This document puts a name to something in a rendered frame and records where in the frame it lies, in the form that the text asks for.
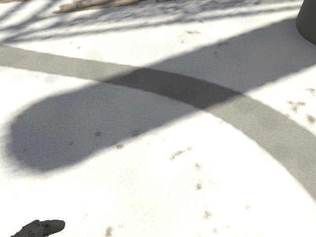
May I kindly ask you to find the robot left hand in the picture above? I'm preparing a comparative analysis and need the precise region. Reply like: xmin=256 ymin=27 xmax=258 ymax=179
xmin=11 ymin=219 xmax=65 ymax=237

